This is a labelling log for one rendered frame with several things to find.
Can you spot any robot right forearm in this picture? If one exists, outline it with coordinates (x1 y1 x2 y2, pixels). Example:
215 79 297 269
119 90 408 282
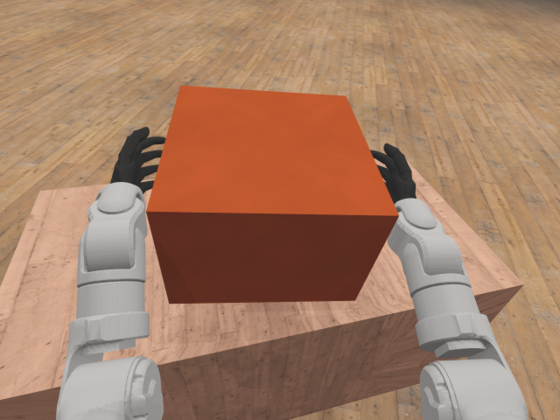
388 199 529 420

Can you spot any pedestal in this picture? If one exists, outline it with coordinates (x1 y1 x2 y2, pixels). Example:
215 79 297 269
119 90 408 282
0 158 524 420

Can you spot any right robot hand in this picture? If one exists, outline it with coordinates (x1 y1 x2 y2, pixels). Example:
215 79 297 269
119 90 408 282
370 143 417 204

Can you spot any robot left forearm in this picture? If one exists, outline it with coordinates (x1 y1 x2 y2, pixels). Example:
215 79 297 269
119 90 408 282
56 182 150 420

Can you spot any left robot hand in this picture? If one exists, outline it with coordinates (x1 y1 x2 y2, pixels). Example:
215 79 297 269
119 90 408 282
110 127 166 194

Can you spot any carton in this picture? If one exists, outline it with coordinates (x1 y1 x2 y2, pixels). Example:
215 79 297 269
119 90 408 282
146 86 399 304

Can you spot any robot left upper arm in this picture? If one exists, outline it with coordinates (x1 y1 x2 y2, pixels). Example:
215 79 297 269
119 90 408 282
59 356 164 420

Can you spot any robot right upper arm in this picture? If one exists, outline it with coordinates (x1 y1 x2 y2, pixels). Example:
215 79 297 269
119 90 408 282
420 359 527 420

